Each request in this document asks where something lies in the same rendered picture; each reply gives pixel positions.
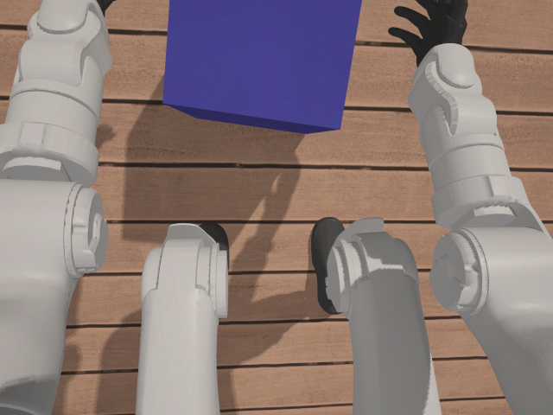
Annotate left robot shin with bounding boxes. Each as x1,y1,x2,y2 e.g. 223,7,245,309
141,223,216,306

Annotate robot right foot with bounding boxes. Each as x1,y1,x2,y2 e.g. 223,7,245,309
311,217,345,315

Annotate robot left hand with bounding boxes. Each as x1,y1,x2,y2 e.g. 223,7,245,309
96,0,116,17

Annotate carton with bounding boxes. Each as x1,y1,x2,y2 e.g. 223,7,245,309
162,0,362,134

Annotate robot right upper arm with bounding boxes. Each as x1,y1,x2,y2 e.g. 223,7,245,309
429,227,553,415

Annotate left robot forearm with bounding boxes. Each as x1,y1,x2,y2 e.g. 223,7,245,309
0,0,112,187

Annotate robot left upper arm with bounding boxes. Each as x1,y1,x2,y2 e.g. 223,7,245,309
0,179,109,415

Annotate right robot forearm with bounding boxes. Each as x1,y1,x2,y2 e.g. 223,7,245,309
408,43,553,242

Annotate robot right hand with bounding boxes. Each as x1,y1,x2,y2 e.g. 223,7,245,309
388,0,468,67

